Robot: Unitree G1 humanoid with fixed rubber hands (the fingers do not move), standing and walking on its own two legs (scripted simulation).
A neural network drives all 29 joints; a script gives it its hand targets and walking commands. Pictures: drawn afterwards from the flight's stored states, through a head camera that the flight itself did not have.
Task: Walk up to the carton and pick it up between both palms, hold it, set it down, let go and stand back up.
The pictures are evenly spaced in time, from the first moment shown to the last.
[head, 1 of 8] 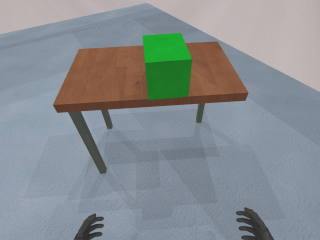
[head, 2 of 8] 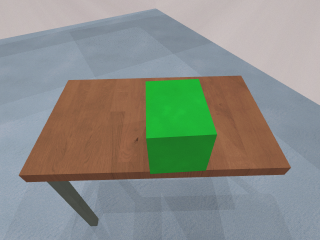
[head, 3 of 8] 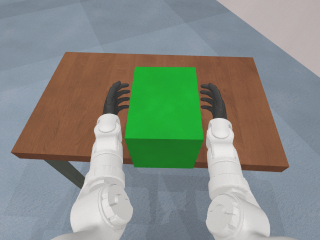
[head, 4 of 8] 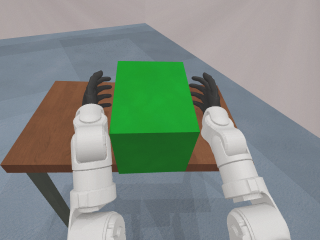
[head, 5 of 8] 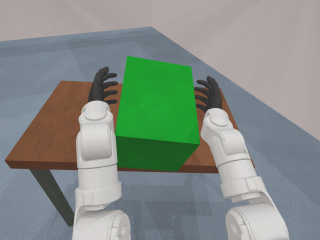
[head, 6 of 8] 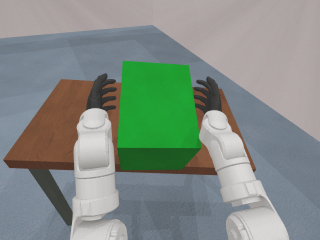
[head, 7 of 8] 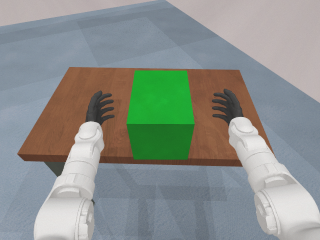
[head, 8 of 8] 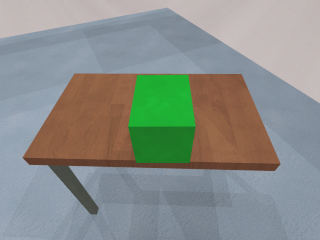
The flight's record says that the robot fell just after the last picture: no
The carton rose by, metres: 0.17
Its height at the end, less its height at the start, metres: +0.00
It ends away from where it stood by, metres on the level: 0.02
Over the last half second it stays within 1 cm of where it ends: yes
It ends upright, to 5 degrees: yes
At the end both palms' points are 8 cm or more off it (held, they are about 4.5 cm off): yes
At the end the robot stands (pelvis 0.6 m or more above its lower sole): yes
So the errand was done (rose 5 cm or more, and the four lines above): yes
